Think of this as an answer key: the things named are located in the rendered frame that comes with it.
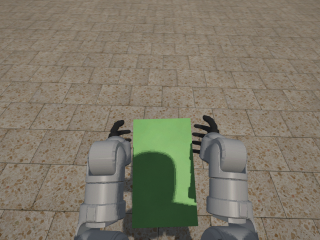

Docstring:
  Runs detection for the robot left upper arm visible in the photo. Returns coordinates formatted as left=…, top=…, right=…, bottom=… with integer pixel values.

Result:
left=78, top=229, right=129, bottom=240

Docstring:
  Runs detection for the robot left forearm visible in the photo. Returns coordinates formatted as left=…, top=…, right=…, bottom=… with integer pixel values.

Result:
left=74, top=136, right=132, bottom=240

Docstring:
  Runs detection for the robot right upper arm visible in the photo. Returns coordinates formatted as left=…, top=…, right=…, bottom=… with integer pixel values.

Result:
left=200, top=226, right=257, bottom=240

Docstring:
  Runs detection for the robot right hand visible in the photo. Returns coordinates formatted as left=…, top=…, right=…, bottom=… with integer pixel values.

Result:
left=192, top=115, right=220, bottom=154

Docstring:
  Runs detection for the carton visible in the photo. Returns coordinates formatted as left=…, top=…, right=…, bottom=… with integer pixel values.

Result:
left=132, top=118, right=198, bottom=229

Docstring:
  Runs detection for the robot right forearm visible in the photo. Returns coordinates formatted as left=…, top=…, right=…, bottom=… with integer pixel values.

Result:
left=199, top=132, right=259, bottom=240

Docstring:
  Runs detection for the robot left hand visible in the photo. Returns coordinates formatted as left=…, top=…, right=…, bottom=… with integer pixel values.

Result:
left=108, top=120, right=132, bottom=149

